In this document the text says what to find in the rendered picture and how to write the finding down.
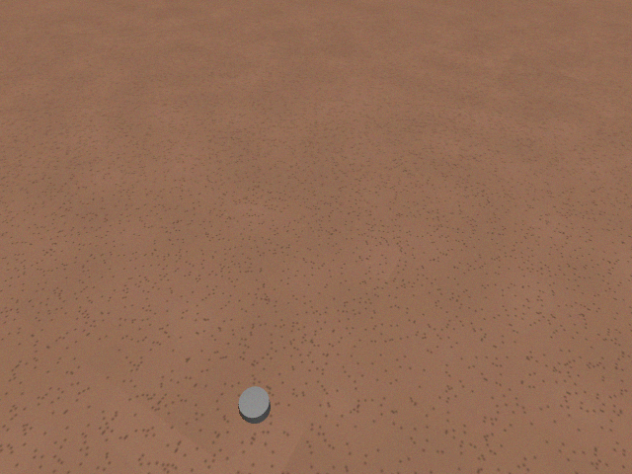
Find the tin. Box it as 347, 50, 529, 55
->
239, 386, 271, 424

